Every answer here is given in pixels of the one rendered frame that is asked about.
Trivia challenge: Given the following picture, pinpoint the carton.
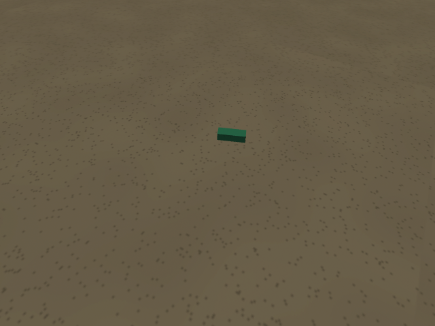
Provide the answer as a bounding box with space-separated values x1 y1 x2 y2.
217 128 246 143

